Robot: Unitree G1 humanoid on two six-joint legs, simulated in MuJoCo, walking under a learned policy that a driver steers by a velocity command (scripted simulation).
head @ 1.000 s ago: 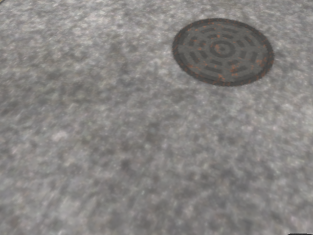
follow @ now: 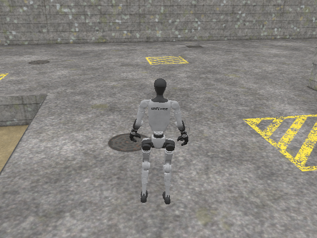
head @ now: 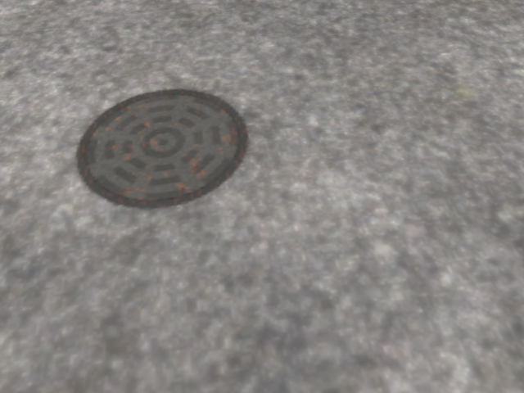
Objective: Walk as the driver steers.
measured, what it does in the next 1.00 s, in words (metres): steps on the spot: left foot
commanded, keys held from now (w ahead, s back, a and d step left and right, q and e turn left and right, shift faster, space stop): no key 1.00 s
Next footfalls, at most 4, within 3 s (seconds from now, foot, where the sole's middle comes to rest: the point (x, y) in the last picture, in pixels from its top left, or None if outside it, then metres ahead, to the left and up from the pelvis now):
0.04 left None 0.04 0.15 -0.78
1.66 right None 0.10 -0.10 -0.78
2.12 left None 0.47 0.13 -0.78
2.66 right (325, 288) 0.78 -0.11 -0.78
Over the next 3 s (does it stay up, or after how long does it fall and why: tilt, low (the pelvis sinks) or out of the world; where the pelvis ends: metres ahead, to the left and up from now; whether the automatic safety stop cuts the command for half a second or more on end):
stays up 0.78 -0.02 0.01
